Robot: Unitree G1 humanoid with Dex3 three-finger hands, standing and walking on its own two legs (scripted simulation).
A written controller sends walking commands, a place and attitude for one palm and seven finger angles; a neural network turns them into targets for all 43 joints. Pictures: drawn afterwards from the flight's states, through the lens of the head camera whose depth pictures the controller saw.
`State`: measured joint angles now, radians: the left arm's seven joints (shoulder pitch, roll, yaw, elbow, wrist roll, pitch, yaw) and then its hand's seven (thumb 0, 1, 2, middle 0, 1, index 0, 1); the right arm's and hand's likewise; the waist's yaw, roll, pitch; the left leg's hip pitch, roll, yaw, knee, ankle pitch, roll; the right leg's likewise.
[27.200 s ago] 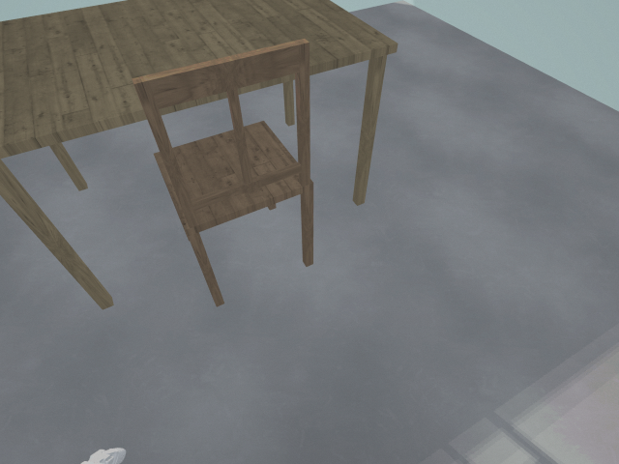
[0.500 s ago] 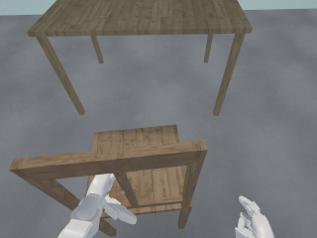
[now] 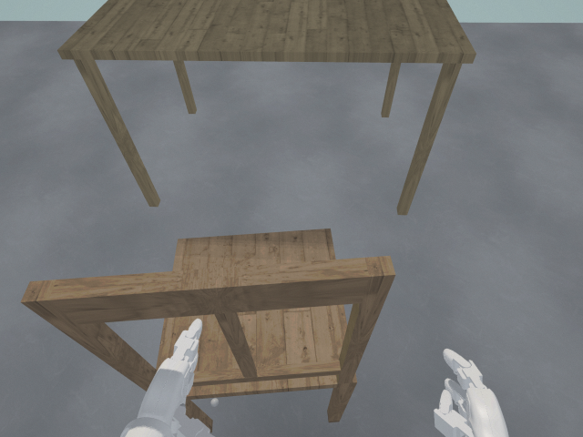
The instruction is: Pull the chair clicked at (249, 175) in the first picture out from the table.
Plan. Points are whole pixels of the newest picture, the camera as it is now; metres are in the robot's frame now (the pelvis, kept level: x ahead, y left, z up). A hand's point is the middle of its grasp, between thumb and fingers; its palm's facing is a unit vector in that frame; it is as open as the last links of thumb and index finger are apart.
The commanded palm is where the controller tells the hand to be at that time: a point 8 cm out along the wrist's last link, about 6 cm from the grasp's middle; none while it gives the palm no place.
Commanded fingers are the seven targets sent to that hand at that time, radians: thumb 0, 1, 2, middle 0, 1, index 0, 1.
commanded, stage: draw the fingers out of the gap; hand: left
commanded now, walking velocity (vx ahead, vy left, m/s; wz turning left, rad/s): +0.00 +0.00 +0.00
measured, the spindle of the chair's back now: (239, 345) +0.27 +0.09 -0.06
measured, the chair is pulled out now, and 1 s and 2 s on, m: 0.65 0.65 0.65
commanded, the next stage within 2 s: draw the hand back to the body in 0.34 s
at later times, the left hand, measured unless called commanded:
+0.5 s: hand out of the picture +0.12 +0.11 -0.01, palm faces -0.10 -0.99 -0.09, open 17.5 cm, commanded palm +0.09 +0.16 +0.02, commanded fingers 0.00 -0.55 0.20 0.00 0.00 0.00 0.00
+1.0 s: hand out of the picture +0.13 +0.15 +0.06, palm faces -0.04 -0.99 -0.15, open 16.9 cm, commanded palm +0.10 +0.22 +0.11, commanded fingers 0.00 -0.26 0.34 -0.04 -0.06 -0.04 -0.06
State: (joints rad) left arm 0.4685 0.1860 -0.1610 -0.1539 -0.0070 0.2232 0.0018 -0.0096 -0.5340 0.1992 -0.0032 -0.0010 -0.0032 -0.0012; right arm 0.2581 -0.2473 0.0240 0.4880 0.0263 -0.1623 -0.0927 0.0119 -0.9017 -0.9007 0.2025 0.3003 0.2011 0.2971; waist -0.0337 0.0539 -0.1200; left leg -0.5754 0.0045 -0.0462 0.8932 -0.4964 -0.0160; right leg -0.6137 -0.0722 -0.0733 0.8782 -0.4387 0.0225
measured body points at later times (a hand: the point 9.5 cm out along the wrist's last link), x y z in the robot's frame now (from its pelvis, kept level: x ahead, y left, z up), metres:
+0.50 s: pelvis +0.00 +0.01 -0.01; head +0.03 +0.00 +0.43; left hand +0.12 +0.16 +0.00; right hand +0.19 -0.23 -0.07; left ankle -0.03 +0.13 -0.69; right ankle +0.00 -0.13 -0.69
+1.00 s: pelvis -0.02 +0.00 -0.02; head +0.01 -0.02 +0.43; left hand +0.13 +0.20 +0.07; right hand +0.16 -0.22 -0.09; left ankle -0.03 +0.13 -0.69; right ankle +0.00 -0.13 -0.69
